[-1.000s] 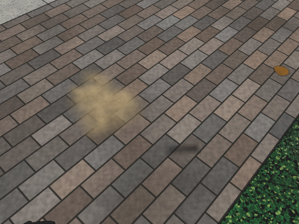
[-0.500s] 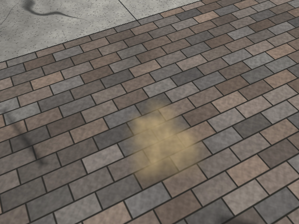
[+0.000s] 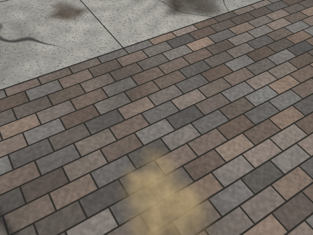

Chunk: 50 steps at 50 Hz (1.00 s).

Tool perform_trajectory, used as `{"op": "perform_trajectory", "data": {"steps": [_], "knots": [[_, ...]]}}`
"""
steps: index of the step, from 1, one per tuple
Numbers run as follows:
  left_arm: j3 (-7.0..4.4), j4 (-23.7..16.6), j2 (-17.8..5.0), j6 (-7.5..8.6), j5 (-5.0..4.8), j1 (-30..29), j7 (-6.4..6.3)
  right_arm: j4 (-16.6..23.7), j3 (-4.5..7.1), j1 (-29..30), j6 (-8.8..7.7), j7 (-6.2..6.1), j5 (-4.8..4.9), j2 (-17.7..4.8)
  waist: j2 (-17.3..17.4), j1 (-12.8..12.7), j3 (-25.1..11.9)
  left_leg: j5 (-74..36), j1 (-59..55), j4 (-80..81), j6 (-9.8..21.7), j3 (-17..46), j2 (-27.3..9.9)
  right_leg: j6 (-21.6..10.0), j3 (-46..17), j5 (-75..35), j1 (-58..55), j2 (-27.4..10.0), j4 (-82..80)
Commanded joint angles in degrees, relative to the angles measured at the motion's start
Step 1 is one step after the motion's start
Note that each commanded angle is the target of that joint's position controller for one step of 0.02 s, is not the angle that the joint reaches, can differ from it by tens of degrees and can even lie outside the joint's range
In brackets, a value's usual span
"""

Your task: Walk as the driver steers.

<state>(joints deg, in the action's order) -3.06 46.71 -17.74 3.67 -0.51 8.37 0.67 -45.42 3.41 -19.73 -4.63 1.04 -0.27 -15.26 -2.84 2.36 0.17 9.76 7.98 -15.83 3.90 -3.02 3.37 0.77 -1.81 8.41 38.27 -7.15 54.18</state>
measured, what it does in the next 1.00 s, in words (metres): walks ahead, turning right: right foot, then left foot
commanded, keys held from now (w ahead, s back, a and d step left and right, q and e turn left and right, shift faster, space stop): w+e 0.62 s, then w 0.38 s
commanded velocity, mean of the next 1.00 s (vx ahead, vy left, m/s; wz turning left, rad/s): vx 0.50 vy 0.00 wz -0.37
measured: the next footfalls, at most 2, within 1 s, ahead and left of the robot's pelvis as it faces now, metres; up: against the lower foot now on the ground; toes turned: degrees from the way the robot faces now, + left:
right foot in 0.28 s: +0.32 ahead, -0.16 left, +0.00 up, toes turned -10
left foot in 0.74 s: +0.64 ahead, -0.03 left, +0.00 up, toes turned -25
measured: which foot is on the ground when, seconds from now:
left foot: down 0.00-0.30, up 0.32-0.72, down 0.74-1.00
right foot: up 0.00-0.26, down 0.28-0.76, up 0.78-1.00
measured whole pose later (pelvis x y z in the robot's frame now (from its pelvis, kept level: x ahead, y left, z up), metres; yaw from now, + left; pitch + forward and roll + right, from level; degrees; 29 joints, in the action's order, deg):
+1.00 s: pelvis +0.57 -0.11 +0.00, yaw -25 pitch +2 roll +1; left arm -3.1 39.3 -16.8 3.0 -0.4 11.8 0.3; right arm -46.3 2.8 -19.8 -5.4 1.0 0.0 -14.7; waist -2.6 3.0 0.5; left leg 10.6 10.5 -19.2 2.8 -0.7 2.8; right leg -0.4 -2.5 15.3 34.2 -3.9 55.6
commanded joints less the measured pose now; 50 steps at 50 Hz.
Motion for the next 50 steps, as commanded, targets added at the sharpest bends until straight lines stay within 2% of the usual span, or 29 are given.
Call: {"op": "perform_trajectory", "data": {"steps": [1, 5, 9, 12, 13, 14, 15, 16, 17, 18, 19, 20, 22, 24, 27, 29, 32, 34, 36, 37, 38, 39, 40, 41, 42, 43, 44, 46, 50], "knots": [[-0.17, -2.70, -1.85, 0.14, -0.20, -0.93, 0.45, 3.47, 2.04, 3.74, -1.37, -0.74, -0.17, -8.72, 5.94, -1.51, 1.29, -11.03, 0.18, 9.29, 8.46, 6.82, -15.03, 0.24, -1.18, -10.43, 0.96, -0.56, -8.16], [0.30, -5.27, -1.26, 0.40, -0.67, -7.60, 1.38, 1.00, 2.40, 0.39, -1.21, -1.17, 0.05, -9.90, 5.34, 1.50, 3.38, -10.53, -3.99, 9.56, 6.77, 1.94, -16.19, -1.06, -0.13, -15.30, 0.37, 1.74, -16.72], [0.32, -8.23, -1.51, 0.51, -0.65, -11.30, 2.80, -0.94, 2.71, -1.21, 0.14, -1.55, 0.61, -10.21, 5.48, 2.30, 4.45, -16.45, -12.82, 5.32, 5.26, -0.37, -18.88, -3.43, 1.31, -8.79, 3.08, 3.00, -20.48], [-0.98, -8.67, -3.95, 0.37, -0.36, -6.43, 3.41, -0.46, 3.24, 0.68, 1.45, -2.47, 0.79, -12.22, 8.42, -1.31, -0.28, -43.51, -15.51, -6.00, 2.78, -3.44, -18.63, -6.29, 6.47, -0.21, -6.38, 7.64, -20.54], [-2.36, -7.03, -6.07, 0.25, -0.39, 1.04, 3.22, -0.07, 3.20, 1.58, 2.10, -2.93, 0.80, -12.42, 8.04, -5.54, -4.57, -50.00, -13.47, -16.19, 1.18, -5.65, -16.92, -7.85, 8.00, -1.34, -16.52, 10.26, -22.64], [-4.25, -4.98, -9.97, -0.01, -0.56, 10.48, 2.43, 0.81, 2.70, 1.00, 2.11, -3.50, 0.40, -11.62, 5.43, -9.58, -9.96, -42.47, -3.10, -30.27, -1.02, -6.46, -14.80, -10.52, 2.26, -3.97, -33.11, 8.28, -23.06], [-5.93, -4.76, -16.82, -0.27, -0.68, 15.26, 1.66, 3.66, 0.37, -4.39, 0.61, -2.64, -1.21, -5.00, -8.59, -6.87, -17.26, -4.53, 23.07, -53.31, -5.27, -5.55, -5.70, -21.04, -26.46, 0.48, -56.86, -6.99, -24.18], [-4.78, -5.34, -13.83, -0.09, -0.97, 16.39, 1.65, 3.59, -0.17, -2.03, -1.73, -1.67, -0.57, -5.46, -7.95, -8.18, -24.07, 23.39, 33.49, -62.37, -5.39, 6.31, 0.11, -25.07, -46.35, 5.94, -63.80, -12.32, -34.35], [-3.81, -5.27, -10.57, 0.04, -0.54, 14.99, 1.49, 5.08, 0.88, 3.68, -3.13, -0.77, 1.85, -9.06, -4.70, -9.62, -17.27, 19.98, 39.11, -64.16, -4.09, 9.57, -3.66, -21.66, -38.18, 6.61, -59.86, -10.48, -35.76], [-3.42, -5.85, -9.01, 0.17, -0.55, 11.79, 1.27, 6.12, 0.57, 6.78, -3.87, -0.71, 2.12, -8.83, -0.93, -8.25, -10.96, 15.09, 39.24, -60.38, -3.22, 8.53, -6.14, -19.60, -30.68, 3.75, -51.33, -8.14, -36.07], [-2.91, -6.71, -7.42, 0.07, -0.49, 8.07, 1.13, 6.07, 0.76, 7.91, -3.97, -1.14, 0.83, -8.68, 2.46, -5.83, -6.34, 11.98, 36.43, -54.97, -3.40, 7.92, -8.14, -18.15, -25.15, -1.13, -42.13, -5.98, -37.02], [-2.36, -7.76, -5.95, 0.06, 0.10, 5.48, 0.95, 6.07, 1.28, 7.47, -3.41, -1.49, 0.00, -9.24, 1.67, -3.57, -4.19, 9.99, 31.87, -51.26, -3.84, 7.96, -9.58, -17.58, -21.64, -6.23, -35.06, -4.37, -38.45], [-2.38, -8.91, -5.77, 0.07, 0.34, 3.73, 0.59, 6.23, 1.33, 5.70, -1.97, -1.56, -0.48, -8.07, -0.11, -1.30, -3.23, 8.68, 27.54, -47.23, -5.25, 7.47, -9.94, -18.10, -19.00, -10.52, -28.14, -2.57, -40.74], [-2.83, -8.89, -7.17, 0.29, 0.07, 4.53, -0.07, 6.93, 0.98, 6.86, -1.11, -1.79, -0.72, -6.67, -0.12, -1.09, -2.21, 5.03, 26.93, -41.79, -6.91, 6.29, -9.36, -18.09, -15.56, -13.94, -24.16, -1.30, -41.66], [-3.31, -8.30, -8.29, 0.00, -0.56, 6.85, -0.99, 8.68, 0.15, 13.56, -1.20, -1.67, -0.77, -4.77, -0.67, -3.49, -0.87, -7.27, 24.89, -28.07, -7.97, 5.80, -7.36, -15.21, -11.84, -11.26, -21.71, 1.87, -41.15], [-3.38, -7.83, -8.39, -0.47, -0.76, 8.85, -1.34, 9.58, -0.17, 17.80, -1.61, -1.14, -0.24, -4.22, -1.54, -5.45, -0.72, -13.47, 21.72, -20.33, -8.11, 5.42, -5.22, -13.78, -11.89, -7.51, -21.34, 2.68, -40.27], [-3.34, -6.85, -8.10, -1.04, -1.11, 11.72, -1.54, 10.53, 0.22, 20.68, -2.25, -0.28, 0.67, -5.73, -2.35, -6.52, -0.77, -14.25, 20.24, -14.79, -7.47, 6.67, -4.11, -13.02, -15.79, -3.40, -25.51, 0.64, -37.42], [-3.14, -6.36, -7.33, -1.17, -0.78, 12.64, -1.65, 10.39, 0.70, 19.96, -2.76, 0.29, 0.62, -7.01, -3.14, -6.07, -0.90, -11.67, 19.39, -12.81, -5.90, 7.19, -4.50, -12.18, -18.56, -2.82, -29.62, -1.50, -34.36], [-3.06, -6.32, -6.95, -1.42, -0.45, 11.94, -1.56, 9.48, 1.29, 16.03, -3.21, 0.35, 0.44, -7.77, -4.39, -3.55, -1.25, -8.11, 14.33, -10.49, -3.50, 5.61, -4.13, -10.85, -19.40, -6.70, -31.15, -1.63, -30.44], [-2.50, -6.56, -5.41, -1.36, -0.18, 11.90, -1.39, 8.32, 2.09, 11.23, -3.44, 0.03, -0.09, -9.22, -3.83, -1.23, -4.15, -7.46, 6.55, -9.50, -1.56, 5.39, -4.54, -9.42, -17.78, -11.68, -30.45, 1.04, -24.65], [-1.37, -7.55, -2.84, -1.16, 0.51, 11.87, -1.22, 7.62, 2.84, 3.33, -3.63, -0.35, -0.95, -11.99, 0.82, 2.27, -11.42, -7.12, -6.57, -10.99, 2.23, 13.28, -12.55, -7.36, -13.88, -6.76, -25.00, 4.30, -10.38], [-0.35, -8.20, 0.46, -0.42, -0.98, 20.19, -1.22, 4.89, 4.49, -3.33, -2.81, -0.13, -1.18, -17.30, 18.96, 0.15, -18.58, 4.94, -25.66, -6.90, 12.12, 38.17, -23.88, -2.92, -6.28, 13.49, -4.97, 12.81, 9.61], [-0.73, -7.52, -3.55, 0.00, -1.37, 19.21, -1.28, 4.37, 3.51, -4.60, -2.56, 0.41, 0.63, -12.73, 18.26, 1.68, -16.33, 18.57, -26.29, -1.43, 12.71, 48.58, -25.96, -2.39, -8.54, 24.46, 4.26, 11.00, 17.31], [-1.67, -8.30, -7.04, 0.06, -1.53, 12.75, -1.19, 4.78, 2.49, -1.86, -2.34, 0.27, 0.92, -9.37, 11.67, 2.91, -8.36, 20.30, -19.96, -0.67, 10.30, 41.40, -23.90, -2.56, -8.96, 19.89, 7.36, 8.57, 19.98], [-1.53, -9.41, -6.70, 0.05, -0.93, 8.28, -1.25, 5.40, 1.95, 1.15, -1.92, 0.17, 0.21, -8.37, 7.25, 2.23, -4.62, 14.98, -13.62, -0.25, 8.83, 34.36, -21.46, -2.57, -6.48, 15.92, 6.48, 6.39, 19.00], [-1.53, -10.35, -6.01, 0.30, -0.11, 5.69, -1.08, 5.17, 1.49, 3.16, -1.64, 0.16, -0.11, -7.24, 6.21, 1.18, -1.15, 8.75, -8.06, 1.06, 8.94, 29.69, -19.43, -2.47, -5.45, 13.06, 5.96, 4.74, 15.44], [-1.64, -10.46, -5.30, 0.34, 0.11, 5.71, -0.84, 5.12, 1.02, 4.27, -1.70, 0.05, -0.49, -6.29, 7.61, -0.36, -0.52, 3.78, -4.57, 2.16, 8.41, 26.19, -17.71, -2.43, -5.00, 10.91, 3.17, 2.92, 12.45], [-1.30, -10.09, -3.32, 0.11, -0.19, 7.08, -0.49, 4.58, 0.84, 4.51, -1.81, 0.06, -0.10, -5.90, 9.27, -1.67, -0.89, -1.98, -1.68, 4.03, 8.65, 21.78, -15.89, -1.88, -3.37, 9.91, 0.02, 2.10, 8.18], [-0.12, -11.72, -0.73, 0.24, 0.32, 1.40, -0.26, 2.92, 1.68, 3.18, -1.55, -0.46, 0.66, -9.19, 7.23, -0.66, 0.17, -9.63, -0.22, 6.76, 9.42, 15.24, -15.55, -0.43, -1.11, 1.84, -0.07, 1.29, -4.78]]}}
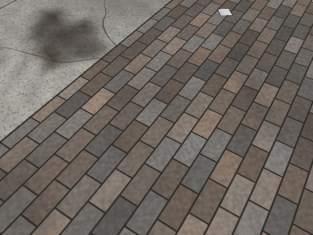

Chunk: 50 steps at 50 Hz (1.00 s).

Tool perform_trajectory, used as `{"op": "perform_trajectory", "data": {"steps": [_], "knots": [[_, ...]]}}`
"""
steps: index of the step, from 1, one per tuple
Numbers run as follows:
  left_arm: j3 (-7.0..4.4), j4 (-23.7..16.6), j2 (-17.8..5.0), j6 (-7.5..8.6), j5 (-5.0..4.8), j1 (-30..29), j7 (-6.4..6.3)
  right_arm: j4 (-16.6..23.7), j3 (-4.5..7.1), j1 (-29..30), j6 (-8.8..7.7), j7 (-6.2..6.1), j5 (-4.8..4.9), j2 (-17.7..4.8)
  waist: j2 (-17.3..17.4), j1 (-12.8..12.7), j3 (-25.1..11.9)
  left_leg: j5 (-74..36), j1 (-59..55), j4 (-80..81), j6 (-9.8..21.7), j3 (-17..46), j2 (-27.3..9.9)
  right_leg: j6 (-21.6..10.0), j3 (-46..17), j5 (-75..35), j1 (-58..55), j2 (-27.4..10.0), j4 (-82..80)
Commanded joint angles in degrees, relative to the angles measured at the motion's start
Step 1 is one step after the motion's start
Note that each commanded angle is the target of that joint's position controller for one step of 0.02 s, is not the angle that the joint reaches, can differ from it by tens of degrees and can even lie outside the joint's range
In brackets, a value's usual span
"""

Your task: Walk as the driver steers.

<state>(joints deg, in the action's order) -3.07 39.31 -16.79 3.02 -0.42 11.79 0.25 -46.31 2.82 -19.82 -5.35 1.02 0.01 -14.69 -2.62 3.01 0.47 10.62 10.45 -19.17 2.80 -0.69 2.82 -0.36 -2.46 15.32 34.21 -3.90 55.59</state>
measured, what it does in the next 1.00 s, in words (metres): walks ahead, turning left: right foot, then left foot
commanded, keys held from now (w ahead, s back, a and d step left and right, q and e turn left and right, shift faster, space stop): w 0.30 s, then w+q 0.70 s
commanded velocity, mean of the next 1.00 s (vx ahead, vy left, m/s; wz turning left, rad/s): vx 0.50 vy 0.00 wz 0.26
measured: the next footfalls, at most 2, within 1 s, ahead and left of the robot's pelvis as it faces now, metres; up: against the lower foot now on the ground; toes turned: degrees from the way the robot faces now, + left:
right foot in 0.26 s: +0.30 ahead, -0.15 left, +0.00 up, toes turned -2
left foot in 0.80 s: +0.58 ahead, +0.11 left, +0.00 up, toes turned +15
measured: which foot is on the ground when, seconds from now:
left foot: down 0.00-0.26, up 0.28-0.78, down 0.80-1.00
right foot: up 0.00-0.24, down 0.26-0.82, up 0.84-1.00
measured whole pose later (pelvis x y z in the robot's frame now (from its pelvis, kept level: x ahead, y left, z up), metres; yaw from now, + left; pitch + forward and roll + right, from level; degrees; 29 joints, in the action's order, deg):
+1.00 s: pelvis +0.54 +0.03 +0.00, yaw +20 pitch +2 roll +0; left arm -3.0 41.4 -17.3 5.9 0.4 9.0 0.0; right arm -40.9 4.0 -16.2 -2.6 1.1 0.5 -16.3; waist -1.3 1.5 2.6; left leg 9.2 15.3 -23.0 5.8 2.5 6.2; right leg 1.9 -3.7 18.7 32.5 -5.4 61.5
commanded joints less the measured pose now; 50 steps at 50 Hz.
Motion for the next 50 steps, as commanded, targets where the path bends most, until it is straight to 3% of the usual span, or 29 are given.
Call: {"op": "perform_trajectory", "data": {"steps": [1, 4, 8, 10, 11, 12, 13, 14, 15, 16, 17, 18, 20, 23, 29, 34, 35, 37, 38, 39, 40, 41, 42, 43, 44, 45, 46, 48, 50], "knots": [[0.10, -4.57, -1.28, 1.04, 0.18, -3.68, 0.32, 3.40, 2.34, 2.83, -0.62, -0.53, 0.52, -10.15, 6.93, -0.75, 0.08, -11.17, -2.47, 10.36, 10.01, 11.12, -14.37, 0.82, 0.03, -8.37, 2.99, -1.71, -9.88], [0.27, -5.45, -1.21, 1.44, -0.26, -8.67, 0.86, 1.84, 2.37, 0.36, -0.08, -0.58, 1.04, -10.95, 6.92, 1.17, 0.93, -11.78, -2.43, 10.00, 8.67, 7.63, -13.34, 1.06, 1.53, -15.87, -0.86, -0.08, -18.67], [-0.05, -7.42, -2.22, 1.88, -0.76, -13.46, 1.77, -0.27, 2.50, -2.79, 0.95, -0.63, 1.49, -11.67, 7.29, 2.03, 2.38, -12.69, -7.53, 7.64, 7.61, 8.47, -16.11, -0.63, 1.79, -14.46, -1.46, 1.13, -23.99], [-0.55, -7.45, -3.41, 2.12, -0.67, -12.12, 2.06, -0.82, 2.80, -2.54, 1.62, -0.92, 1.55, -12.59, 7.86, 0.26, 1.74, -17.86, -10.06, 4.61, 6.53, 8.51, -17.14, -2.25, 2.38, -11.14, -4.65, 1.96, -26.20], [-1.21, -6.45, -4.51, 2.19, -0.40, -8.27, 1.95, -0.79, 2.85, -1.48, 1.89, -1.09, 1.66, -12.97, 7.81, -2.45, -0.33, -25.85, -9.98, 0.09, 5.51, 6.96, -16.11, -3.42, 3.76, -11.07, -10.78, 3.33, -28.21], [-2.49, -4.14, -6.82, 2.07, -0.03, -0.85, 1.53, -0.74, 2.43, -1.50, 2.02, -1.23, 1.53, -11.95, 6.77, -5.92, -5.20, -32.08, -7.76, -8.71, 4.12, 4.51, -13.49, -5.07, 4.56, -11.70, -21.90, 4.18, -28.86], [-3.73, -2.27, -10.63, 1.86, 0.55, 9.55, 0.90, 0.70, 1.22, -0.87, 1.81, -1.38, 0.29, -9.31, 2.45, -10.24, -13.33, -22.10, 2.10, -24.44, 1.84, 1.93, -10.62, -8.65, -4.48, -13.94, -38.39, -4.39, -26.51], [-4.71, -1.27, -15.71, 1.38, 0.77, 13.25, 0.88, 2.02, -0.70, -7.20, 0.62, -1.16, 0.02, -3.28, -12.61, -7.76, -20.13, 11.37, 24.83, -45.49, -2.22, -0.05, -0.98, -17.55, -30.33, -3.59, -56.88, -17.58, -31.13], [-3.46, -1.06, -10.77, 1.18, 0.00, 14.31, 0.96, 1.26, 0.23, -4.90, -0.42, -0.80, 0.90, -7.69, -10.25, -9.66, -20.73, 22.16, 32.14, -53.21, -1.99, 6.94, -2.11, -17.90, -38.84, 4.48, -56.55, -18.19, -36.59], [-2.58, -1.23, -8.64, 1.27, -0.01, 10.60, 0.87, 2.68, 1.14, -0.30, -0.88, -0.46, 2.32, -10.59, -6.60, -9.30, -12.14, 18.23, 35.88, -54.99, -1.40, 7.01, -4.88, -15.60, -30.59, 4.15, -49.91, -16.80, -37.64], [-2.07, -1.59, -7.23, 1.33, 0.30, 7.05, 0.83, 3.22, 0.99, 2.86, -0.84, -0.53, 2.28, -10.15, -2.69, -7.85, -7.66, 13.29, 34.32, -52.82, -1.30, 5.60, -7.37, -14.12, -23.51, -0.36, -42.24, -14.49, -38.78], [-1.64, -1.47, -5.70, 1.56, 0.74, 4.20, 1.06, 3.38, 1.15, 4.33, -0.51, -0.61, 1.45, -9.60, -1.12, -6.20, -4.09, 10.02, 32.37, -49.62, -1.60, 5.36, -8.85, -13.43, -18.81, -4.99, -35.57, -12.57, -40.79], [-1.38, -1.00, -4.09, 2.50, 1.14, 1.47, 1.24, 2.44, 1.25, 2.01, 1.06, -0.67, 1.45, -7.87, -3.07, -3.17, -2.56, 6.32, 26.30, -46.51, -2.13, 6.34, -10.45, -12.53, -12.39, -9.69, -28.21, -10.45, -44.47], [-2.01, 0.91, -5.21, 3.69, 1.19, 1.52, 0.92, 2.77, 1.07, 3.21, 2.61, -1.00, 1.39, -5.87, -1.52, -2.25, -0.20, 1.38, 27.50, -42.77, -3.36, 7.41, -10.34, -12.67, -5.57, -15.07, -25.03, -10.49, -47.88], [-2.46, 3.58, -6.94, 3.44, 1.03, 3.29, -0.22, 5.34, 0.58, 12.24, 2.16, 0.34, 1.06, -4.26, 0.14, -5.13, 2.52, -15.95, 27.67, -24.89, -3.11, 4.42, -8.86, -9.55, 6.25, -19.60, -27.50, -8.40, -49.51], [-3.12, 6.58, -8.61, 1.62, 0.00, 8.02, -0.69, 9.81, 0.12, 20.21, 2.15, 1.98, 1.17, -3.66, 0.82, -7.96, 4.98, -12.24, 30.90, -16.96, -0.80, 0.88, -7.78, -8.46, 9.52, -23.90, -37.75, -11.54, -46.33], [-3.26, 6.87, -8.97, 1.09, -0.23, 8.16, -0.81, 10.65, 0.24, 20.79, 2.18, 2.35, 1.18, -3.93, 0.42, -7.69, 4.89, -9.47, 30.81, -16.24, -0.06, -0.14, -7.20, -7.98, 10.11, -27.78, -39.72, -12.13, -44.52], [-3.66, 6.65, -10.51, 0.15, -0.43, 7.10, -1.36, 11.51, 1.04, 18.99, 2.36, 2.85, 1.14, -5.40, -1.67, -5.54, 2.18, -3.36, 25.37, -15.92, 1.99, -3.58, -4.07, -6.56, 11.96, -46.04, -41.82, -12.31, -37.78], [-3.87, 6.41, -11.30, -0.37, -0.46, 6.58, -1.76, 11.06, 1.87, 15.27, 2.56, 2.86, 1.09, -6.81, -2.90, -3.21, -0.65, -0.48, 19.86, -16.26, 3.24, -5.27, -1.80, -5.81, 12.82, -55.55, -41.92, -11.99, -31.53], [-3.81, 6.10, -11.51, -0.87, -0.53, 5.67, -2.13, 9.35, 3.34, 7.57, 2.65, 2.54, 1.23, -9.19, -2.46, 1.28, -4.81, -1.79, 9.21, -13.68, 5.07, -5.94, 0.59, -4.40, 14.27, -58.59, -38.97, -10.47, -21.10], [-3.30, 5.31, -10.69, -0.69, -0.18, 5.67, -2.53, 7.07, 5.36, -2.23, 3.02, 1.56, 1.33, -13.27, 0.57, 5.98, -9.99, -4.29, -8.12, -11.44, 7.85, 0.08, -1.33, -2.09, 14.61, -48.16, -27.65, -8.29, -6.19], [-0.59, 2.24, -2.48, 0.85, 1.95, 11.23, -1.46, 6.72, 6.76, -4.25, 3.09, 0.70, 1.67, -20.18, 15.91, 1.05, -15.55, -0.04, -31.14, -10.17, 18.30, 29.78, -17.01, 1.94, 12.69, 2.03, -0.04, 1.80, 15.87], [-0.33, 1.64, -4.36, 3.38, 0.61, 7.52, -0.53, 8.30, 5.59, -5.60, 2.52, 0.71, 1.41, -17.04, 12.39, 3.39, -24.05, 5.95, -36.98, -0.39, 22.83, 49.38, -22.68, 1.89, -0.82, 18.87, 8.80, 6.72, 24.88], [-1.35, -0.14, -7.83, 4.78, -1.79, 1.16, 0.17, 7.90, 4.54, -4.15, 2.08, 0.74, 0.74, -13.56, 8.89, 4.96, -16.80, 3.29, -32.73, 1.07, 19.07, 40.40, -20.54, 0.53, -3.50, 14.24, 13.75, 3.14, 24.83], [-0.96, -0.91, -7.14, 5.49, -1.75, -0.67, 0.12, 8.13, 4.12, -0.96, 1.78, 0.63, 0.94, -11.96, 5.51, 2.82, -10.98, -0.74, -24.36, 1.09, 16.89, 32.95, -18.01, -0.27, -2.93, 9.35, 12.93, 0.69, 19.99], [-1.17, -0.46, -7.03, 5.53, -0.28, -1.10, -0.28, 8.80, 3.56, 3.03, 1.81, 0.53, 1.03, -10.20, 2.82, 0.18, -6.58, -6.36, -15.49, 1.81, 15.27, 27.34, -15.67, 0.08, -2.42, 6.76, 9.71, -1.14, 14.61], [-1.70, -0.27, -7.73, 4.95, 0.56, -0.24, -0.46, 9.82, 2.99, 5.65, 1.79, 0.30, 0.45, -8.72, 3.97, -2.01, -4.89, -11.33, -9.04, 3.11, 14.76, 23.96, -14.14, 0.58, -2.58, 4.82, 5.25, -2.41, 11.48], [-1.77, -0.25, -6.75, 3.51, 1.07, 1.42, -0.37, 10.69, 3.03, 7.38, 1.75, -0.05, 0.28, -8.80, 4.88, -4.13, -3.69, -15.29, -2.25, 5.36, 15.09, 21.49, -12.58, 2.15, -1.88, 3.37, 1.23, -2.60, 7.40], [-1.30, -0.80, -5.13, 2.59, 1.35, 0.04, -0.55, 10.29, 3.43, 6.64, 1.60, -0.71, 0.47, -10.25, 4.85, -4.24, -2.33, -17.70, 2.60, 6.32, 14.87, 18.06, -11.24, 3.87, -0.58, -0.06, 0.23, -1.96, 1.58]]}}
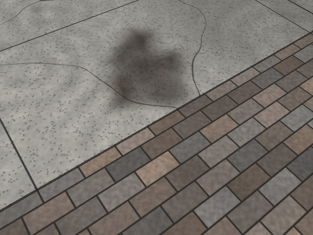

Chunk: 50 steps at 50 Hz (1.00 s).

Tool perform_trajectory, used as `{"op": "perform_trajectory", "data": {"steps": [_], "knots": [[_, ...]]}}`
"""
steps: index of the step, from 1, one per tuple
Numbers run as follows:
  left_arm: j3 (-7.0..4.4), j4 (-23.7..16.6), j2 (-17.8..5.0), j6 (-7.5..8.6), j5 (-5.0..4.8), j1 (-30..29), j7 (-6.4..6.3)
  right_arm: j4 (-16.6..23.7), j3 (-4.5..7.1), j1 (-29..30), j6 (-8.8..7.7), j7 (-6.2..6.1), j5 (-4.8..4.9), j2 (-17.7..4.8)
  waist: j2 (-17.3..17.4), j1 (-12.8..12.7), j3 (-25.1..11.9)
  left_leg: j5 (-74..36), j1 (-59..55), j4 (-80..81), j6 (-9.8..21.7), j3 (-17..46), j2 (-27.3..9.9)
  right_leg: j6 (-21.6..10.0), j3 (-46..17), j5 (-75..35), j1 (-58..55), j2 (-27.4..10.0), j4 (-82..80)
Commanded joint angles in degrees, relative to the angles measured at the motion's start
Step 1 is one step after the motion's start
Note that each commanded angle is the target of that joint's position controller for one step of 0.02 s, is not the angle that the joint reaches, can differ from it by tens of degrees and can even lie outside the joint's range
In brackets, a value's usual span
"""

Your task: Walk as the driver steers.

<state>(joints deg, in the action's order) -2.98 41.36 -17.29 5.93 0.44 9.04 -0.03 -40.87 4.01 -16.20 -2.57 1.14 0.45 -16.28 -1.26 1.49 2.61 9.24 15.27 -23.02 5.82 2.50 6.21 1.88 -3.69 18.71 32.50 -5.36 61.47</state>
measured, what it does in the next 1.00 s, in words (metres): walks ahead: right foot, then left foot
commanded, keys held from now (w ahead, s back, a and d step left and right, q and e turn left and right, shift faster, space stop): w+q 0.04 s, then w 0.94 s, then e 0.02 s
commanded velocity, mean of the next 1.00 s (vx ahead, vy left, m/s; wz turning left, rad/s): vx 0.50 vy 0.00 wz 0.15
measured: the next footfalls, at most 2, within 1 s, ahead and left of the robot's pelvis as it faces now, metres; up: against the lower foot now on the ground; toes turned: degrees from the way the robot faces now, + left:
right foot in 0.28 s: +0.34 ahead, -0.15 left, +0.00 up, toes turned +7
left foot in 0.80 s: +0.60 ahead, +0.13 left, +0.00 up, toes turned +8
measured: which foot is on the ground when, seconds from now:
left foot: down 0.00-0.30, up 0.32-0.78, down 0.80-1.00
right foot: up 0.00-0.26, down 0.28-0.82, up 0.84-1.00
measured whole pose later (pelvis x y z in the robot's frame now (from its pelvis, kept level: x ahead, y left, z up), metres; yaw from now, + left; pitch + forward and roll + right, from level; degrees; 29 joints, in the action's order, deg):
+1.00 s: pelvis +0.55 +0.04 +0.00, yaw +7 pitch +1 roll +1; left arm -2.8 46.1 -17.9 3.9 -0.6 13.2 0.4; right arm -44.0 3.0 -16.0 -4.5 1.5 -0.2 -15.2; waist -2.5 1.1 1.0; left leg 9.1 12.7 -20.4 3.8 -2.3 3.3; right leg 0.1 -1.5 16.9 32.5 -5.5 61.3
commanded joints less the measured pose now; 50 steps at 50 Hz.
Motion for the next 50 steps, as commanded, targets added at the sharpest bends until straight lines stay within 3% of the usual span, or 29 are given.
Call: {"op": "perform_trajectory", "data": {"steps": [1, 4, 8, 11, 12, 13, 14, 15, 16, 17, 18, 19, 21, 23, 25, 29, 33, 36, 38, 39, 40, 41, 42, 43, 44, 45, 47, 49, 50], "knots": [[-1.07, -3.51, -3.91, -0.48, 0.55, 0.61, -0.32, 4.54, 2.47, 2.37, -1.12, -1.20, 0.14, -9.38, 3.75, -2.10, -3.67, -15.79, -0.76, 10.35, 11.15, 13.46, -13.71, 2.27, 1.01, -7.03, 1.83, 0.02, -8.44], [-0.15, -4.47, -2.13, -0.17, 0.23, -5.52, 0.25, 3.51, 2.40, 0.36, -0.75, -1.81, 0.47, -9.27, 5.56, 0.77, -3.02, -9.82, 1.15, 9.63, 7.85, 9.69, -10.78, 2.53, 1.74, -20.51, -2.40, 2.25, -22.58], [-0.40, -5.73, -3.62, 0.71, -0.76, -10.45, 1.43, 1.03, 2.08, -4.32, -0.66, -1.70, 0.72, -8.90, 6.33, 3.38, -2.25, -4.21, -3.75, 7.21, 6.71, 13.04, -13.89, 0.87, 0.88, -24.56, -3.93, 3.24, -29.95], [-1.18, -6.02, -5.48, 1.23, -0.72, -9.37, 1.84, 0.24, 2.20, -4.81, -0.35, -1.72, 0.44, -9.18, 7.62, 2.06, -1.61, -6.39, -9.11, 3.31, 5.53, 16.66, -16.82, -1.90, 0.89, -17.75, -4.60, 3.46, -32.46], [-1.49, -5.45, -5.85, 1.38, -0.68, -6.93, 1.78, 0.23, 2.19, -4.14, -0.13, -1.70, 0.41, -9.10, 8.15, 0.45, -1.95, -9.95, -9.72, 1.10, 4.79, 16.67, -16.60, -3.06, 1.95, -16.15, -7.62, 4.02, -33.93], [-2.30, -4.01, -7.14, 1.54, -0.32, -1.90, 1.50, 0.44, 1.79, -3.72, -0.05, -1.64, 0.29, -8.01, 7.65, -2.08, -4.54, -17.03, -9.54, -4.43, 3.57, 15.21, -14.12, -4.69, 3.01, -15.99, -14.73, 4.81, -35.34], [-3.10, -2.94, -9.53, 1.76, 0.37, 6.05, 1.20, 1.24, 0.80, -3.54, -0.09, -1.57, -0.25, -5.75, 4.55, -5.68, -11.67, -15.40, -5.22, -17.11, 1.55, 11.93, -10.89, -8.06, -2.58, -17.41, -27.46, -1.15, -33.62], [-4.59, -1.23, -14.67, 1.30, 0.98, 13.47, 1.19, 1.82, -0.25, -10.65, -0.78, -1.74, 0.69, -2.56, -9.29, -5.12, -20.52, 0.37, 13.67, -38.05, -3.29, 4.98, -2.65, -17.08, -24.69, -8.14, -48.45, -12.71, -35.79], [-3.99, 0.38, -11.68, 0.87, -0.63, 16.25, 1.89, 1.69, -0.36, -10.71, -1.33, -1.71, 0.90, -4.10, -15.45, -6.00, -20.61, 23.77, 24.87, -47.16, -4.31, 6.67, -1.35, -19.34, -40.89, 6.33, -51.63, -16.71, -44.27], [-2.82, 0.03, -8.08, 0.62, -1.36, 13.32, 1.79, 2.22, 0.75, -5.42, -1.47, -1.53, 1.51, -8.28, -8.49, -6.70, -12.11, 20.44, 29.97, -51.34, -3.95, 7.99, -4.63, -16.94, -36.10, 13.01, -45.77, -15.65, -45.48], [-2.25, -0.74, -6.80, 0.13, -0.81, 9.75, 1.58, 3.30, 0.65, -0.74, -1.51, -1.50, 1.18, -8.32, -3.94, -5.98, -7.25, 15.87, 29.79, -50.53, -3.74, 5.23, -7.32, -15.13, -28.72, 9.58, -38.70, -13.40, -46.05], [-1.73, -0.76, -5.65, -0.16, -0.31, 7.26, 1.59, 4.05, 0.62, 1.99, -1.66, -1.41, 0.30, -7.65, -1.99, -4.83, -3.24, 12.38, 28.92, -46.84, -3.78, 3.83, -9.15, -14.86, -23.40, 3.82, -32.05, -11.03, -47.65], [-1.02, -0.71, -3.98, 0.07, 0.26, 5.14, 1.53, 3.56, 0.71, 0.87, -1.41, -1.21, 0.02, -5.99, -4.29, -2.33, -2.33, 8.19, 23.52, -41.56, -4.16, 3.22, -11.72, -14.01, -16.95, -5.25, -25.78, -7.63, -49.99], [-1.16, 0.07, -4.60, 0.40, -0.32, 5.72, 1.40, 3.20, 0.36, 0.26, -1.09, -1.18, 0.01, -4.27, -4.81, -1.76, -2.77, 6.37, 22.45, -38.04, -5.01, 1.85, -12.18, -14.82, -12.67, -11.72, -24.35, -6.71, -51.56], [-1.62, 1.02, -6.28, 0.40, -0.64, 6.74, 1.02, 4.31, -0.07, 3.65, -1.15, -1.29, -0.34, -3.38, -3.34, -2.32, -1.98, 2.07, 24.27, -31.79, -6.08, 1.10, -12.70, -15.43, -9.67, -17.32, -24.71, -6.80, -52.87], [-1.85, 2.86, -7.57, -0.37, -1.23, 9.47, 0.53, 5.57, -0.86, 10.73, -1.84, -0.67, -0.19, -1.67, -2.67, -4.78, -1.15, -9.99, 21.45, -17.20, -6.71, -0.65, -11.52, -13.54, -3.30, -21.51, -25.43, -4.62, -53.23], [-1.92, 5.29, -8.24, -1.30, -1.67, 13.84, 0.38, 7.38, -0.97, 17.15, -2.41, 0.42, 0.55, -1.79, -2.51, -7.03, 0.53, -13.31, 19.63, -9.74, -6.15, -1.66, -9.76, -13.01, -2.86, -21.23, -28.87, -6.33, -51.93], [-2.26, 6.52, -9.07, -2.33, -1.85, 14.67, 0.03, 8.49, -0.67, 18.81, -2.83, 1.30, 0.64, -2.88, -3.14, -6.11, 0.98, -8.14, 19.36, -6.41, -4.09, -1.58, -8.95, -11.91, -3.70, -25.61, -34.22, -8.83, -48.80], [-2.59, 6.61, -10.19, -2.87, -1.90, 13.23, -0.30, 7.31, 0.28, 13.74, -2.99, 1.29, 0.33, -4.89, -3.99, -2.41, -2.23, -5.27, 10.78, -4.31, -2.10, -3.47, -6.78, -10.49, -2.38, -38.85, -35.43, -8.33, -42.38], [-2.29, 6.47, -9.57, -3.10, -1.83, 12.63, -0.43, 4.94, 1.53, 6.07, -2.92, 0.88, 0.06, -7.15, -3.12, 1.53, -7.19, -6.55, -0.50, -3.10, -0.35, -4.66, -5.63, -9.12, -0.11, -45.34, -33.30, -5.81, -33.60], [-1.26, 5.20, -7.38, -2.95, -0.81, 12.06, -0.58, 2.77, 2.68, -4.19, -2.73, 0.24, -0.51, -10.52, -0.21, 5.79, -15.25, -8.96, -17.72, -6.14, 2.94, 2.26, -12.56, -7.14, 1.87, -36.32, -23.46, -3.21, -19.13], [0.89, 3.64, -0.75, -1.74, -0.29, 18.58, -0.23, 1.73, 3.89, -8.92, -2.38, 0.00, -1.10, -16.39, 14.28, 3.55, -23.30, -1.91, -39.32, -3.61, 12.22, 28.19, -27.08, -2.86, 4.32, -4.16, 0.22, 6.68, 3.35], [0.29, 4.67, -4.12, -0.51, -1.21, 17.07, 0.23, 1.21, 2.73, -10.26, -2.03, 0.06, -0.02, -11.43, 15.18, 5.26, -26.27, 6.48, -40.16, 3.31, 14.17, 39.67, -29.02, -2.80, -2.62, 14.11, 8.17, 7.04, 11.40], [-0.87, 3.01, -8.04, 0.21, -2.64, 11.86, 0.62, 1.44, 1.72, -6.03, -1.98, -0.06, 0.15, -9.12, 11.31, 4.91, -16.00, 8.32, -32.64, 4.80, 11.41, 31.57, -26.84, -3.35, -2.54, 11.02, 12.89, 3.71, 13.63], [-0.74, 2.11, -7.69, 0.45, -2.67, 7.89, 0.64, 1.86, 1.20, -2.40, -1.89, -0.15, -0.06, -7.67, 7.29, 3.52, -10.66, 5.72, -24.38, 6.04, 9.62, 24.41, -24.17, -3.57, -0.89, 5.92, 12.11, 0.97, 11.31], [-0.83, 1.83, -7.03, 0.28, -1.76, 6.14, 0.54, 1.87, 0.70, 0.73, -1.94, 0.09, -0.49, -6.24, 4.90, 1.70, -6.28, 1.09, -16.59, 8.17, 8.76, 19.75, -21.92, -3.17, -0.12, 2.54, 10.14, -0.61, 7.34], [-0.92, 2.63, -5.40, -0.97, -1.13, 8.25, 0.48, 1.89, 0.28, 3.65, -2.51, 0.36, -0.97, -4.84, 6.47, -1.67, -4.40, -4.70, -8.17, 11.81, 8.22, 14.59, -19.42, -2.40, -0.43, -1.30, 3.80, -2.41, 3.15], [-0.57, 2.79, -3.58, -2.03, -0.85, 8.59, 0.26, 0.87, 0.62, 3.61, -3.29, 0.40, -0.50, -5.78, 6.06, -2.82, -3.50, -9.00, -4.75, 14.09, 9.09, 10.84, -18.96, -1.29, 0.24, -3.67, 2.79, -2.72, -0.08], [-0.53, 2.48, -3.32, -2.37, -0.75, 7.39, 0.10, 0.31, 0.78, 3.87, -3.50, 0.20, -0.79, -6.45, 5.42, -3.12, -2.36, -15.08, -3.96, 14.46, 9.15, 8.25, -19.03, -0.59, 0.43, -5.75, 3.54, -2.53, -2.49]]}}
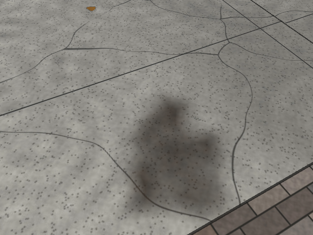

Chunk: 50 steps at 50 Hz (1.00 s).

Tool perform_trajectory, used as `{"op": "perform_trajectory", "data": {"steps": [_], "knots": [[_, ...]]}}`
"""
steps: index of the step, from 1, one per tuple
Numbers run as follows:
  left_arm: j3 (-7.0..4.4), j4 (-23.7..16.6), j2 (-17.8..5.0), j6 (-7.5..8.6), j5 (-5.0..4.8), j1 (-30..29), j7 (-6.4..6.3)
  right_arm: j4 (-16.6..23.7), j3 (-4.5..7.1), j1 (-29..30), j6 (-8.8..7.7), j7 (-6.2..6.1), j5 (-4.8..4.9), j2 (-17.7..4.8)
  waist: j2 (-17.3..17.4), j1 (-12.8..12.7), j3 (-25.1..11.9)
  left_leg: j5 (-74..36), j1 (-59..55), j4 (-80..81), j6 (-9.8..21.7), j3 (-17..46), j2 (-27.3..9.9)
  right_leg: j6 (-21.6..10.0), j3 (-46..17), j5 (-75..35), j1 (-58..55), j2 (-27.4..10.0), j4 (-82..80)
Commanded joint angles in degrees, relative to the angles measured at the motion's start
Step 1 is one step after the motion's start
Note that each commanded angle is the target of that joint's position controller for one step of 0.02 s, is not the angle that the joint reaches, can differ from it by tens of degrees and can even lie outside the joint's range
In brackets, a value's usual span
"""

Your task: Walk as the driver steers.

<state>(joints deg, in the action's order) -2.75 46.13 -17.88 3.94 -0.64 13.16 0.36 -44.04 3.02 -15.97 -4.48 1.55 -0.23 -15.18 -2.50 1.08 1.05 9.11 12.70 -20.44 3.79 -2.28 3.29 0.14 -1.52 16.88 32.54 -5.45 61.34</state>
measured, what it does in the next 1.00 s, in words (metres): walks ahead, turning right: right foot, then left foot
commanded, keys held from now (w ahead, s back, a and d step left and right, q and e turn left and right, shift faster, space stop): e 0.74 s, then no key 0.26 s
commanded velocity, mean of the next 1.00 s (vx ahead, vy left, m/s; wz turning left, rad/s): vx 0.11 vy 0.00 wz -0.40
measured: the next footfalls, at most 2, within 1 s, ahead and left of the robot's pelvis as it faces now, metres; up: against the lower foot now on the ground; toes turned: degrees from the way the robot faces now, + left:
right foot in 0.26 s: +0.29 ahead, -0.14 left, +0.00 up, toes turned -6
left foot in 0.70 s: +0.32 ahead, +0.08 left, +0.00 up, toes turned -26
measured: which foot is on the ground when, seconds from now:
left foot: down 0.00-0.28, up 0.30-0.68, down 0.70-1.00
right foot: up 0.00-0.24, down 0.26-0.70, up 0.72-1.00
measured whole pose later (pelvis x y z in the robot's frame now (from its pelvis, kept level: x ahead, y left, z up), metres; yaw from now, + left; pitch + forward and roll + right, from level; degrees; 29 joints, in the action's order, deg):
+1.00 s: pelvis +0.22 +0.00 +0.00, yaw -27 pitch +1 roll -1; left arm -4.5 38.2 -17.3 -3.6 -0.6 10.9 -1.4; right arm -43.0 2.5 -10.7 0.5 -1.5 -0.3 -14.2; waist -1.3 1.6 1.8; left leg 13.3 14.8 -27.1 0.3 0.0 -1.9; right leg 5.1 -4.3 24.1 21.2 1.1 46.0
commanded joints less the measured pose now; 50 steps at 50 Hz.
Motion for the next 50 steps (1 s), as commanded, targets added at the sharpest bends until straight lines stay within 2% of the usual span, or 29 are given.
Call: {"op": "perform_trajectory", "data": {"steps": [1, 4, 6, 8, 11, 13, 14, 15, 16, 17, 18, 19, 20, 22, 26, 31, 34, 35, 36, 37, 38, 39, 40, 41, 42, 44, 47, 48, 50], "knots": [[-0.60, -2.62, -2.35, -0.52, 0.49, 1.95, -0.34, 2.89, 1.91, 3.61, -1.66, -0.48, -0.39, -8.04, 6.05, -2.63, -0.17, -21.57, -1.02, 11.56, 10.75, 9.98, -15.73, 1.65, -1.58, -6.73, 3.53, -2.26, -5.72], [0.12, -3.34, -0.53, -0.09, 0.57, -2.53, 0.35, 1.42, 1.83, 3.18, -1.33, -1.29, -0.75, -8.41, 5.96, -0.90, -0.30, -29.97, 0.55, 10.22, 7.46, 0.68, -12.20, 1.16, 0.43, -19.14, -2.33, 0.08, -18.98], [0.09, -4.47, -0.63, 0.07, 0.31, -5.56, 0.99, 0.10, 1.86, 1.33, -1.00, -1.72, -0.77, -9.17, 5.84, 0.63, -1.32, -29.84, -1.68, 9.56, 6.69, -0.66, -13.04, 0.61, 0.66, -24.87, -4.86, 1.66, -23.74], [-0.45, -5.89, -2.10, -0.14, 0.19, -7.22, 1.61, -0.76, 2.18, 1.30, -0.18, -2.15, -0.20, -10.16, 6.32, 0.80, -1.51, -29.52, -6.09, 7.18, 6.05, -0.90, -14.68, -0.19, 0.15, -23.33, -3.83, 2.15, -26.19], [-1.49, -7.64, -4.25, -0.45, 0.86, -6.89, 2.69, -1.25, 2.77, 2.52, 1.63, -3.25, 0.95, -11.09, 7.03, -0.41, -2.03, -32.66, -11.32, -0.42, 4.40, -0.49, -16.85, -2.28, 1.19, -14.37, -3.21, 3.21, -28.44], [-3.29, -5.89, -7.09, -0.37, 1.12, 1.49, 2.71, -0.76, 2.71, 3.00, 2.86, -4.13, 1.19, -10.32, 4.62, -4.19, -6.07, -34.69, -10.05, -14.95, 1.25, -2.87, -13.29, -4.69, 3.13, -17.68, -14.00, 6.57, -34.12], [-4.76, -6.09, -12.33, -0.56, 1.33, 5.89, 1.80, 0.45, 2.08, 0.45, 2.84, -4.33, -0.45, -9.18, -4.18, -4.98, -11.27, -19.51, -1.15, -30.86, -2.64, -5.12, -8.35, -8.76, -8.55, -42.14, -26.20, -1.45, -34.31], [-4.93, -7.59, -15.90, -1.02, 1.52, 4.42, 1.17, 1.51, 0.18, -6.57, 2.35, -3.37, -2.26, -3.66, -14.84, 0.11, -17.89, 29.56, 19.60, -51.06, -6.81, -1.99, 2.27, -21.39, -30.00, -57.19, -44.19, -15.17, -32.80], [-3.98, -8.88, -11.20, -1.52, 1.10, 5.09, 1.06, 0.57, 0.58, -4.57, 2.03, -2.45, -1.04, -7.42, -7.88, -3.65, -24.77, 29.97, 21.99, -56.48, -6.25, 8.09, 0.68, -22.70, -33.58, -44.12, -44.43, -14.78, -36.49], [-3.47, -10.03, -9.13, -1.78, 0.96, 1.43, 0.90, 1.84, 1.10, 0.29, 2.26, -2.29, 0.81, -8.90, -4.43, -3.83, -18.64, 25.60, 25.12, -56.85, -5.68, 8.25, -1.27, -20.30, -28.13, -35.67, -39.04, -12.08, -38.22], [-3.11, -10.28, -7.53, -2.30, 0.25, -1.13, 0.52, 1.98, 1.15, 2.42, 2.78, -2.80, 0.70, -8.57, 0.25, -2.87, -13.71, 21.65, 25.86, -53.69, -5.77, 7.78, -3.25, -17.31, -24.51, -27.10, -32.80, -9.63, -39.97], [-2.78, -10.77, -6.65, -2.86, 0.00, -2.99, 0.07, 2.22, 1.42, 3.99, 3.50, -3.45, 0.07, -8.95, 0.89, -2.09, -10.12, 18.91, 24.55, -49.71, -6.04, 7.77, -4.63, -15.83, -22.72, -21.25, -26.03, -8.31, -41.77], [-2.81, -11.14, -6.78, -3.27, 0.57, -4.07, -0.23, 2.69, 1.62, 4.26, 4.16, -3.72, -0.11, -9.06, -1.10, -0.73, -8.34, 17.08, 20.99, -45.75, -6.10, 7.75, -5.01, -14.91, -21.51, -17.16, -20.39, -6.30, -43.36], [-3.28, -11.92, -7.59, -3.81, 1.43, -4.99, -0.65, 2.52, 1.37, 3.14, 4.50, -4.00, -0.26, -7.42, -3.79, 0.26, -7.82, 15.48, 16.93, -38.72, -6.74, 6.44, -3.49, -14.24, -19.40, -17.06, -15.96, -3.77, -44.32], [-4.18, -12.72, -9.16, -4.49, 0.59, -4.57, -1.95, 2.57, 1.10, 4.38, 4.48, -4.11, -0.26, -6.46, -3.93, -0.63, -10.09, 10.57, 13.71, -30.02, -8.16, 7.30, -2.56, -13.53, -19.93, -12.29, -15.04, -2.56, -43.78], [-4.34, -13.28, -8.81, -5.79, 0.49, -4.33, -2.23, 3.59, 1.37, 6.81, 3.68, -3.39, 0.27, -6.75, -6.27, -1.90, -8.23, 9.42, 10.74, -20.92, -7.67, 7.92, -1.52, -11.79, -24.64, -2.67, -14.96, -1.49, -43.64], [-4.24, -13.69, -8.33, -6.58, -0.23, -5.07, -2.35, 2.82, 1.88, 3.81, 2.65, -2.64, 0.62, -7.00, -6.71, 0.06, -7.63, 4.33, 3.62, -7.30, -5.60, 6.53, -1.13, -9.66, -26.21, -4.07, -14.80, 0.18, -40.56], [-3.92, -13.57, -7.22, -6.74, -0.53, -3.92, -2.44, 2.45, 2.55, 2.14, 2.52, -2.65, 0.27, -8.76, -4.98, 0.47, -7.59, 1.63, -1.62, -1.95, -4.00, 8.20, -4.63, -7.36, -24.57, -0.86, -11.87, 2.55, -37.73], [-3.13, -13.48, -4.04, -6.78, -0.16, -1.35, -2.29, 3.00, 3.44, 1.26, 2.86, -2.98, -0.96, -12.92, 5.60, -1.04, -8.45, 1.39, -7.31, 1.93, 0.63, 19.05, -17.40, -3.88, -17.16, 10.88, -5.27, 8.08, -25.35], [-3.82, -15.78, -5.42, -6.04, -0.64, -2.95, -2.06, 3.03, 4.19, 3.55, 3.38, -2.81, -2.91, -15.80, 21.48, -2.16, -4.45, -5.53, -2.79, 5.68, 8.82, 32.17, -25.33, -1.14, -6.77, 17.82, 3.94, 15.08, -13.30], [-5.06, -14.16, -9.74, -5.52, 0.49, -1.69, -2.03, 5.21, 3.29, 6.96, 3.08, -2.95, -2.99, -12.20, 15.38, -2.12, -3.96, -8.01, -1.26, 4.68, 10.43, 30.42, -25.36, 0.69, -8.99, 15.70, 3.06, 11.23, -2.69], [-5.55, -12.46, -10.18, -5.75, 0.19, -0.28, -1.99, 5.88, 2.62, 9.32, 3.00, -3.20, -2.06, -9.52, 11.17, -3.05, -3.93, -9.91, -0.92, 2.97, 8.25, 24.51, -21.97, 1.44, -8.62, 12.46, 2.38, 11.31, 1.44], [-5.23, -10.88, -8.39, -6.41, 0.27, 1.23, -2.34, 6.27, 2.23, 10.39, 3.03, -3.28, -1.10, -8.36, 9.22, -3.42, -3.87, -10.65, -1.75, 1.75, 6.45, 20.15, -18.84, 2.64, -8.01, 10.37, 2.05, 11.15, 4.56], [-4.82, -10.58, -7.04, -6.87, 0.51, 1.70, -2.46, 6.10, 1.92, 10.35, 3.11, -3.35, -0.25, -7.68, 9.27, -2.91, -3.31, -12.62, -2.58, 1.24, 6.59, 18.42, -18.16, 3.61, -8.02, 8.66, 2.99, 11.10, 7.56], [-4.32, -10.66, -5.48, -7.07, 0.32, 1.34, -2.39, 5.87, 1.63, 9.69, 3.32, -3.45, -0.14, -7.44, 9.31, -2.64, -2.98, -14.63, -2.29, 1.21, 6.91, 16.09, -17.02, 4.26, -7.22, 7.99, 2.22, 11.10, 8.11], [-3.51, -11.80, -3.93, -6.91, -0.26, -1.50, -2.37, 5.26, 1.59, 7.80, 3.76, -3.50, -0.41, -7.34, 10.96, -1.12, -2.97, -15.71, -5.02, 1.06, 7.54, 13.51, -15.69, 5.20, -5.24, 6.76, 1.81, 10.38, 2.43], [-2.19, -12.79, -1.72, -6.63, 0.18, -4.11, -2.01, 4.65, 1.78, 7.09, 4.20, -3.47, -0.30, -8.17, 13.28, 0.23, -4.77, -16.79, -6.95, -0.28, 7.74, 11.91, -15.66, 5.63, -2.60, 7.85, -5.38, 7.20, -11.90], [-1.82, -13.07, -1.27, -6.57, 0.23, -4.80, -1.77, 4.42, 1.98, 6.82, 4.36, -3.31, -0.18, -8.95, 14.31, 0.75, -4.90, -17.55, -6.09, -0.38, 8.02, 11.77, -15.94, 5.39, -1.09, 8.71, -8.76, 6.51, -16.44], [-2.09, -12.54, -2.58, -6.49, -0.09, -4.27, -1.49, 3.66, 2.23, 5.48, 4.67, -2.94, 0.35, -10.16, 14.96, 1.24, -4.80, -18.92, -5.74, -1.32, 8.48, 12.75, -16.49, 4.77, 1.12, 6.19, -13.21, 6.80, -24.42]]}}
Velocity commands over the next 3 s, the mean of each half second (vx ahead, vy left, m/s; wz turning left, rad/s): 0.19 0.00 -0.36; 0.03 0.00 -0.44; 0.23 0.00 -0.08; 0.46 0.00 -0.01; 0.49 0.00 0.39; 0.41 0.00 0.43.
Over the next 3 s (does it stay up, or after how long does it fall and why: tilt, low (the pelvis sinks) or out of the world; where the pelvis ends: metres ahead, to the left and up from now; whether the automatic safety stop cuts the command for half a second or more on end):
stays up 1.05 -0.35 -0.02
